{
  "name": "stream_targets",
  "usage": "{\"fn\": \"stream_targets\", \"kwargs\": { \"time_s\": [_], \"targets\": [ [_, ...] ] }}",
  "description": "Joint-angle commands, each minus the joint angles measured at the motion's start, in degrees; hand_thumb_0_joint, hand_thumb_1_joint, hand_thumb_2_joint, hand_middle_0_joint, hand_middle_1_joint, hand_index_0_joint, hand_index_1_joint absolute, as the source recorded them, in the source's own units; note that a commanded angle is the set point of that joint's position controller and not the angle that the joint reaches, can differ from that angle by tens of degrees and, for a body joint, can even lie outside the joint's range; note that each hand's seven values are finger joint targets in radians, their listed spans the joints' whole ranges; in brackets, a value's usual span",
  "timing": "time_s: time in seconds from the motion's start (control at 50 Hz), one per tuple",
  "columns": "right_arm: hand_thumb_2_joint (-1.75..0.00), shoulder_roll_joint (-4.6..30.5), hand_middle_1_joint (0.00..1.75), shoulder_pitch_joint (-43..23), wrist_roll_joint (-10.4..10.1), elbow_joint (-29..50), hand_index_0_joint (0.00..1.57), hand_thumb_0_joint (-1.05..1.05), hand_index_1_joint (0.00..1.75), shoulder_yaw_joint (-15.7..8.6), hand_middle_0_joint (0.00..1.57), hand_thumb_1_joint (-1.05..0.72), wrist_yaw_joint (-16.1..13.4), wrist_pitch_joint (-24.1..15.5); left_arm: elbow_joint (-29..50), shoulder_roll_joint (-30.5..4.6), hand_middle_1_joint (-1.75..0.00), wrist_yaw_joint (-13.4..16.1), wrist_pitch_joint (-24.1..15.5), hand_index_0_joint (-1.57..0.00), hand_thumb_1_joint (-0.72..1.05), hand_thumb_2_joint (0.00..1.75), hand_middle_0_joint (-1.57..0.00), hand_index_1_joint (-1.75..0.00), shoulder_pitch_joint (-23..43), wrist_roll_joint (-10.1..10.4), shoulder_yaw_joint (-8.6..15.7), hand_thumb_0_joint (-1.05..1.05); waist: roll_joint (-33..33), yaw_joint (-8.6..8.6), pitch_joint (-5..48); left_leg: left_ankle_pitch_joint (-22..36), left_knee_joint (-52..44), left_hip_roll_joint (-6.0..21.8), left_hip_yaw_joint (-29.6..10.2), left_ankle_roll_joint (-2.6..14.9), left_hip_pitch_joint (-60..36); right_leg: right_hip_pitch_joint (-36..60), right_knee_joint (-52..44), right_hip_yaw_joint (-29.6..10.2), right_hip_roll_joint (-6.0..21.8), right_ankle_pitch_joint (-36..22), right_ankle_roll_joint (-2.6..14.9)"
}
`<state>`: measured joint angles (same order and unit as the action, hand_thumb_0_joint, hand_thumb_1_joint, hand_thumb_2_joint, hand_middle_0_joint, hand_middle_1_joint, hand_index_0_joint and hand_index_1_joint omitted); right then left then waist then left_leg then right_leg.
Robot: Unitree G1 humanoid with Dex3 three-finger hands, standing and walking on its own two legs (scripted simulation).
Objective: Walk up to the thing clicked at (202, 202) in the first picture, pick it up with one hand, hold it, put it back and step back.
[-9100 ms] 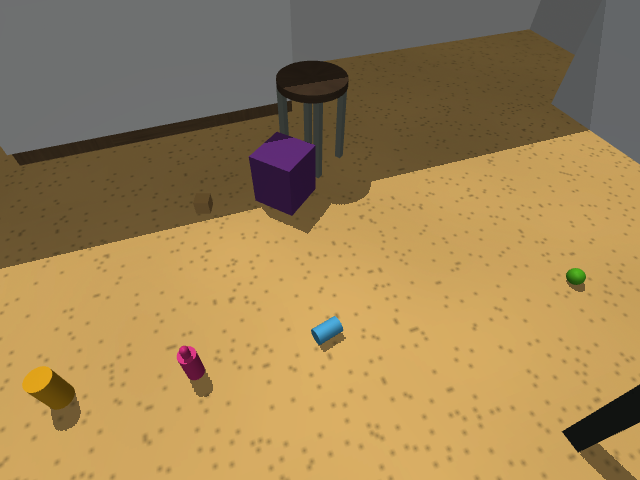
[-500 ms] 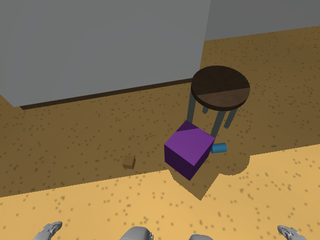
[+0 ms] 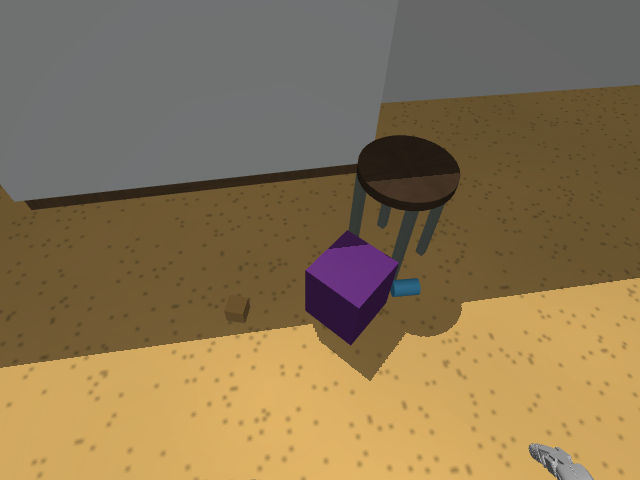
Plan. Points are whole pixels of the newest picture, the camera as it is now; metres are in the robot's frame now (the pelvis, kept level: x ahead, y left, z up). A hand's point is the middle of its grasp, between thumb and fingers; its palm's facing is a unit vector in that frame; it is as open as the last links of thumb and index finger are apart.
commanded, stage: walk up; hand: left
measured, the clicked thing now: (237, 309) +0.73 +0.28 -0.73
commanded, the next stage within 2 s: stand in 1.18 s
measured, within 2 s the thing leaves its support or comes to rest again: neither
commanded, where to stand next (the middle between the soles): +0.38 +0.03 m, yaw +3 degrees
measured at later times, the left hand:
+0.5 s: hand out of the picture +0.08 +0.28 -0.14, palm faces +0.07 -0.93 -0.35, open 7.4 cm
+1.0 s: hand out of the picture +0.12 +0.28 -0.14, palm faces +0.09 -0.94 -0.34, open 7.4 cm
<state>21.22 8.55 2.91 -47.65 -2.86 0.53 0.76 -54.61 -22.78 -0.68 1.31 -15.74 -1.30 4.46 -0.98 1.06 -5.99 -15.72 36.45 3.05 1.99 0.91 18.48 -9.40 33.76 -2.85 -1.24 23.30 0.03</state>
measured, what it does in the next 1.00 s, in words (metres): steps on the spot: left foot, then right foot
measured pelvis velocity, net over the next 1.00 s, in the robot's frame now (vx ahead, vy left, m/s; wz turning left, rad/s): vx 0.03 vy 0.01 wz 0.07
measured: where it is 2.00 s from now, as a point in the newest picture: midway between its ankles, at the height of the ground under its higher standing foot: outside the picture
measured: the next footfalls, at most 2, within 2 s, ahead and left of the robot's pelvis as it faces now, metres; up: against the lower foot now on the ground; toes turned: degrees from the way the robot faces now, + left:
left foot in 0.30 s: +0.06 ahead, +0.13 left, +0.00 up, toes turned +1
right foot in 0.56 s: +0.08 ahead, -0.13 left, +0.00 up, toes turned +2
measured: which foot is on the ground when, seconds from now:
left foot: down 0.00-0.02, up 0.04-0.28, down 0.30-1.00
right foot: down 0.00-0.36, up 0.38-0.54, down 0.56-1.00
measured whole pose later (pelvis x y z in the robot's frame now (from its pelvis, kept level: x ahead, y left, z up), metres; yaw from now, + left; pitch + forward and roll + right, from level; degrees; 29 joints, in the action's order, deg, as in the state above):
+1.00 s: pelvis +0.03 +0.01 +0.02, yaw +4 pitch -2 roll +0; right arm 18.3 6.6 0.7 -61.2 -0.9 0.1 -0.6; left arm -60.3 -21.1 0.0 -1.0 -3.8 0.5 2.3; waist -1.2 0.3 -4.5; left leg -14.6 27.2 -0.8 -2.6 0.2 10.2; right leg -9.4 25.7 0.7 1.8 13.9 -1.5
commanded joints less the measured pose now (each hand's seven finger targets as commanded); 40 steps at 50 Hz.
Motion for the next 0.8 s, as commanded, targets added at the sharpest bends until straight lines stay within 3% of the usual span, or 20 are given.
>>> {"fn": "stream_targets", "kwargs": {
  "time_s": [0.0, 0.02, 0.04, 0.1, 0.22, 0.28, 0.3, 0.32, 0.34, 0.36, 0.42, 0.48, 0.54, 0.58, 0.6, 0.62, 0.66, 0.7, 0.74, 0.78],
  "targets": [
    [-0.9, 7.2, 0.3, -1.1, -1.7, 4.8, 0.2, 0.0, 0.3, -1.5, 0.2, -0.9, -0.4, -0.3, 3.8, -15.1, -0.3, 1.4, -4.4, -0.2, 0.9, 0.9, -0.2, -0.3, -1.3, -1.6, 4.2, 0.0, -8.1, 0.88, 1.8, -15.5, 8.7, -5.1, -4.9, -0.62, 16.9, 6.9, -20.7, -27.3, 15.6, 6.3, 7.43],
    [-0.9, 11.1, 0.3, -3.7, -1.4, 4.3, 0.2, 0.0, 0.3, -2.8, 0.2, -0.9, -1.0, -0.5, 5.5, -18.5, -0.3, 1.4, -4.2, -0.2, 0.9, 0.9, -0.2, -0.3, 2.0, -1.9, 4.5, 0.0, -5.6, 2.58, -1.4, -17.0, 12.7, -3.0, -10.6, -1.0, 10.2, -7.4, -21.5, -31.7, 22.4, 13.0, 13.6],
    [-0.9, 12.4, 0.3, -2.2, -1.8, 2.8, 0.2, 0.0, 0.3, -3.5, 0.2, -0.9, -0.8, -0.7, 6.0, -16.7, -0.3, 1.2, -4.2, -0.2, 0.9, 0.9, -0.2, -0.3, 5.6, -1.6, 3.9, 0.0, -5.5, 0.57, -4.2, -14.9, 14.6, -1.7, -11.3, -0.92, 6.5, -12.2, -21.5, -28.9, 21.7, 13.3, 13.91],
    [-0.9, 11.1, 0.3, 0.9, -2.5, 0.3, 0.2, 0.0, 0.3, -3.0, 0.2, -0.9, -0.3, -1.4, 6.2, -12.4, -0.3, 1.5, -5.0, -0.2, 0.9, 0.9, -0.2, -0.3, 6.6, -0.8, 3.4, 0.0, -7.6, -0.88, -2.3, -8.0, 12.6, -3.8, -10.4, -1.46, 9.1, -1.5, -18.8, -14.0, 14.0, -5.2, 9.49],
    [-0.9, 10.2, 0.3, 0.4, -1.6, -0.7, 0.2, 0.0, 0.3, -2.7, 0.2, -0.9, 0.2, -2.6, 6.1, -13.3, -0.3, 1.0, -4.4, -0.2, 0.9, 0.9, -0.2, -0.3, 3.5, -0.4, 3.4, 0.0, -11.0, 1.46, 0.4, -6.9, -0.5, -2.9, -3.4, -1.67, 2.7, 1.7, -13.7, -8.1, 14.0, -19.1, 9.0],
    [-0.9, 9.2, 0.3, 4.7, -1.7, -2.8, 0.2, 0.0, 0.3, -3.1, 0.2, -0.9, -0.2, -3.5, 6.7, -12.1, -0.3, 1.1, -3.6, -0.2, 0.9, 0.9, -0.2, -0.3, 4.5, 0.5, 2.2, 0.0, -7.5, -1.2, 5.5, 6.3, -14.3, -4.8, -1.2, -0.23, -9.2, 1.1, -2.5, -2.4, 11.0, -32.3, 5.81],
    [-0.9, 11.0, 0.3, 6.8, -1.4, -3.5, 0.2, 0.0, 0.3, -3.8, 0.2, -0.9, -0.6, -3.8, 6.9, -10.4, -0.3, 1.1, -3.5, -0.2, 0.9, 0.9, -0.2, -0.3, 4.0, 0.8, 1.5, 0.0, -3.3, -1.93, 8.1, 13.6, -14.0, -1.8, -5.6, 1.27, -15.5, -1.7, 4.0, 0.1, 8.2, -32.1, 3.68],
    [-0.9, 14.0, 0.3, 9.5, -1.1, -3.6, 0.2, 0.0, 0.3, -4.6, 0.2, -0.9, -1.0, -4.2, 8.0, -7.9, -0.3, 1.2, -3.5, -0.2, 0.9, 0.9, -0.2, -0.3, 3.4, 1.5, 1.0, 0.0, 6.0, -2.84, 12.1, 20.3, -16.1, 7.7, -18.3, 5.08, -21.1, -7.8, 14.5, 2.9, 3.1, -22.1, 1.33],
    [-0.9, 16.9, 0.3, 8.5, -1.4, -3.1, 0.2, 0.0, 0.3, -4.8, 0.2, -0.9, -1.0, -4.3, 7.4, -7.5, -0.3, 1.5, -2.8, -0.2, 0.9, 0.9, -0.2, -0.3, 4.4, 2.0, 1.1, 0.0, 10.1, -2.18, 11.0, 13.1, -17.2, 15.5, -29.8, 12.24, -19.3, -13.8, 17.2, 4.0, -1.0, 6.5, 1.03],
    [-0.9, 18.3, 0.3, 7.7, -1.4, -3.3, 0.2, 0.0, 0.3, -5.4, 0.2, -0.9, -0.9, -4.1, 6.7, -10.5, -0.3, 1.8, -2.4, -0.2, 0.9, 0.9, -0.2, -0.3, 5.5, 1.3, 1.8, 0.0, 9.4, -2.53, 8.2, 4.7, -18.5, 17.6, -32.1, 15.64, -12.6, -12.4, 19.0, -1.3, 2.5, 13.5, 1.84],
    [-0.9, 13.7, 0.3, 0.9, -1.1, -1.2, 0.2, 0.0, 0.3, -3.6, 0.2, -0.9, -0.9, -3.7, 5.4, -9.6, -0.3, 0.9, -2.5, -0.2, 0.9, 0.9, -0.2, -0.3, 3.2, 1.2, 1.4, 0.0, 9.6, 0.4, 3.2, -1.0, -19.4, 10.5, -19.3, 10.28, -6.8, -12.0, 14.7, -0.6, 4.3, 9.2, 2.19],
    [-0.9, 13.6, 0.3, -0.2, -1.0, -1.9, 0.2, 0.0, 0.3, -3.2, 0.2, -0.9, -0.8, -3.4, 3.6, -8.8, -0.3, 0.6, -3.0, -0.2, 0.9, 0.9, -0.2, -0.3, 2.9, 1.1, 1.4, 0.0, 11.9, -0.1, 3.2, 2.9, -16.9, 7.7, -15.1, 8.12, -2.0, -4.3, 2.5, 3.3, 2.8, 0.5, 0.85],
    [-0.9, 10.3, 0.3, -3.0, -2.5, -1.3, 0.2, 0.0, 0.3, -1.7, 0.2, -0.9, -0.7, -2.0, 0.7, -8.8, -0.3, 1.7, -4.0, -0.2, 0.9, 0.9, -0.2, -0.3, -0.4, 0.4, 1.8, 0.0, 8.3, 2.68, 6.6, 5.9, -6.8, 4.9, -10.2, 3.9, 1.2, 6.3, -10.9, 2.5, 1.8, -12.7, 0.9],
    [-0.9, 6.4, 0.3, -1.5, -3.3, -1.1, 0.2, 0.0, 0.3, -0.5, 0.2, -0.9, -0.8, -1.6, 1.4, -14.0, -0.3, 2.2, -4.9, -0.2, 0.9, 0.9, -0.2, -0.3, 1.8, -0.6, 2.7, 0.0, -4.0, 0.88, 6.3, -3.7, 2.1, -3.1, -8.0, -0.52, 6.5, 5.2, -17.9, -17.1, 14.1, -10.1, 4.92],
    [-0.9, 7.9, 0.3, 0.6, -3.0, -2.8, 0.2, 0.0, 0.3, -1.2, 0.2, -0.9, -1.1, -0.9, 2.6, -16.0, -0.3, 2.0, -4.8, -0.2, 0.9, 0.9, -0.2, -0.3, 7.7, -0.4, 2.6, 0.0, -4.6, -0.21, 5.5, -14.9, 7.7, -3.7, -7.5, -0.75, 0.7, -5.0, -20.2, -21.3, 20.9, -0.5, 10.3],
    [-0.9, 9.6, 0.3, 3.1, -2.6, -4.8, 0.2, 0.0, 0.3, -2.0, 0.2, -0.9, -1.1, -0.8, 4.3, -15.7, -0.3, 1.7, -4.7, -0.2, 0.9, 0.9, -0.2, -0.3, 13.3, -0.6, 2.2, 0.0, -4.1, -2.53, 2.9, -14.0, 8.3, -1.6, -6.7, -1.32, -4.3, -11.6, -18.6, -20.8, 21.2, 0.8, 12.52],
    [-0.9, 9.6, 0.3, 3.5, -2.6, -6.4, 0.2, 0.0, 0.3, -1.7, 0.2, -0.9, -0.7, -1.3, 4.3, -12.3, -0.3, 1.6, -4.5, -0.2, 0.9, 0.9, -0.2, -0.3, 15.4, 0.1, 1.6, 0.0, -3.7, -3.5, 1.4, -8.2, -1.4, -1.8, -6.5, -0.16, -6.4, -11.9, -15.9, -11.2, 15.3, -2.3, 8.22],
    [-0.9, 9.8, 0.3, 2.2, -2.3, -7.2, 0.2, 0.0, 0.3, -1.6, 0.2, -0.9, -0.6, -2.1, 2.9, -10.4, -0.3, 1.4, -4.5, -0.2, 0.9, 0.9, -0.2, -0.3, 14.0, 0.4, 1.0, 0.0, -3.2, -2.3, 3.7, 7.2, -10.3, 0.9, -9.5, 0.93, -8.1, -7.4, -11.4, -5.3, 10.6, -11.8, 3.77],
    [-0.9, 10.8, 0.3, -0.5, -2.1, -6.8, 0.2, 0.0, 0.3, -1.3, 0.2, -0.9, -0.8, -2.7, 1.4, -9.7, -0.3, 1.2, -4.3, -0.2, 0.9, 0.9, -0.2, -0.3, 11.4, 1.2, 0.7, 0.0, -1.9, -0.16, 7.4, 14.6, -11.4, 3.5, -12.3, 2.27, -8.6, -2.3, -8.6, -2.5, 7.4, -18.4, 2.09],
    [-0.9, 11.4, 0.3, -3.2, -2.2, -7.2, 0.2, 0.0, 0.3, -1.2, 0.2, -0.9, -0.8, -2.8, 0.3, -9.9, -0.3, 1.2, -4.1, -0.2, 0.9, 0.9, -0.2, -0.3, 11.8, 1.3, 0.8, 0.0, -0.2, 0.24, 6.6, 11.8, -12.0, 3.3, -12.3, 2.12, -4.3, 1.9, -10.7, -1.9, 7.2, -13.9, 1.76]
  ]
}}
